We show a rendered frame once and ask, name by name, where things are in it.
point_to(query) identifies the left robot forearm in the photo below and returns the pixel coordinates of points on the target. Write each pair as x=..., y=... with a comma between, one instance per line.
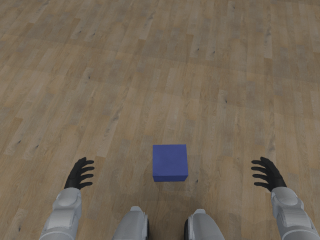
x=62, y=224

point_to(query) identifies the right robot thigh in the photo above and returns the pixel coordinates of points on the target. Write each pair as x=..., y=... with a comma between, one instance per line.
x=202, y=227

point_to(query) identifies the left robot shin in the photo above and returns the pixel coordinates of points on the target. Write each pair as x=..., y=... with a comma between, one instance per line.
x=137, y=208

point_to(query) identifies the robot right hand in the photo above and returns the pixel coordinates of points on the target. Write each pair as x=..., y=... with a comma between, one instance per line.
x=273, y=176

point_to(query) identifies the robot left hand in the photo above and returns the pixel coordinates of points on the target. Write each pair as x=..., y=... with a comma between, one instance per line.
x=75, y=177

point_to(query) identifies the carton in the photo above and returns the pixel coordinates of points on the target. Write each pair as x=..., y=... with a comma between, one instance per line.
x=169, y=162

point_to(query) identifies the right robot forearm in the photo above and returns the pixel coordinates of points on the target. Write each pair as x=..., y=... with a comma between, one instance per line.
x=292, y=221

